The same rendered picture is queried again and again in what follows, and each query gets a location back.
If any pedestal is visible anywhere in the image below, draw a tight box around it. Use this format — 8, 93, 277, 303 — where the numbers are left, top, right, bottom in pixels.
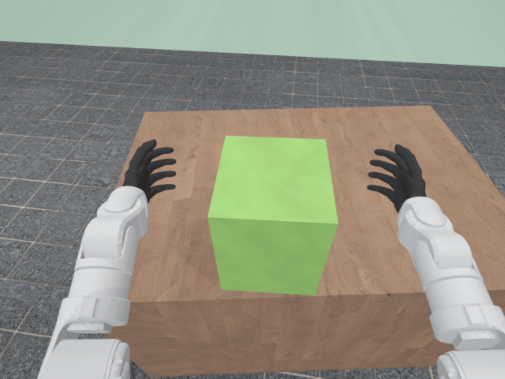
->
103, 105, 505, 377

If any robot right forearm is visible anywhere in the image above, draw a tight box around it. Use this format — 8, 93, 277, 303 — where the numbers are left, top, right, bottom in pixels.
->
397, 197, 505, 350

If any left robot upper arm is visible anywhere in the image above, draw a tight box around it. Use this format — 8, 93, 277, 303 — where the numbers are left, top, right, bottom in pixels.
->
42, 339, 130, 379

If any right robot upper arm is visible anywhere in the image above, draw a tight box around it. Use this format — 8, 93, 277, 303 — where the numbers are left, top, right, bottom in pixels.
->
437, 349, 505, 379

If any robot left hand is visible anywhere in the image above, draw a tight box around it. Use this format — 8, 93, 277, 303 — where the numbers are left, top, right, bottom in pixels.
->
123, 139, 176, 203

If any robot left forearm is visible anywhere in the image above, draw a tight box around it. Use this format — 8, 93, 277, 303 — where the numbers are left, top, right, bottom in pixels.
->
37, 186, 149, 379

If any robot right hand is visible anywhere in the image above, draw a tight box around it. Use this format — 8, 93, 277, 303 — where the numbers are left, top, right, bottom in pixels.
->
367, 144, 426, 213

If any carton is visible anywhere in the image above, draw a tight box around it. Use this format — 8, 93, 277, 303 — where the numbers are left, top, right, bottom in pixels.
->
208, 136, 339, 295

